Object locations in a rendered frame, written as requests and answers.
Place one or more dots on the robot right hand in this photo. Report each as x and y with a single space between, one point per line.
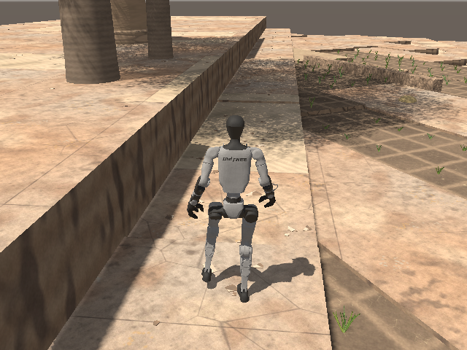
270 203

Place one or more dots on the robot right forearm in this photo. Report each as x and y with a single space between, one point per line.
269 189

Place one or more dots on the right robot upper arm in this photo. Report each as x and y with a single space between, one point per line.
257 154

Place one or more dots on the left robot upper arm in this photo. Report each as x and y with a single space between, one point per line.
207 165

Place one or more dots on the robot left hand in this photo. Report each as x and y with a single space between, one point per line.
192 208

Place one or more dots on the robot left forearm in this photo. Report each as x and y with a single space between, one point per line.
197 193

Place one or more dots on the robot right thigh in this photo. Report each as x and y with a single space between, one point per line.
248 227

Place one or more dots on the right robot foot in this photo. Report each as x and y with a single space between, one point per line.
243 295

